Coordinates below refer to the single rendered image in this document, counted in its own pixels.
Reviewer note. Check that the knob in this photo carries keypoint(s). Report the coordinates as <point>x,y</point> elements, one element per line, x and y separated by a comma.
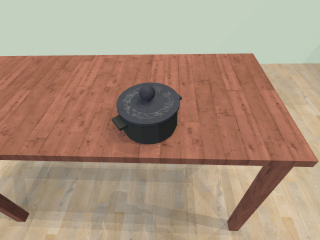
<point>147,92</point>

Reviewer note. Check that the pot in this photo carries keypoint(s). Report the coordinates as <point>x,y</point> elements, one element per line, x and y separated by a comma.
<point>147,134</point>

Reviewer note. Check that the table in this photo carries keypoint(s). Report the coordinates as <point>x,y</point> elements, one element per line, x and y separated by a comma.
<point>60,108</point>

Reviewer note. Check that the lid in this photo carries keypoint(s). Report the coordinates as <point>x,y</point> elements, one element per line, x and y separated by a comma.
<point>133,109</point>

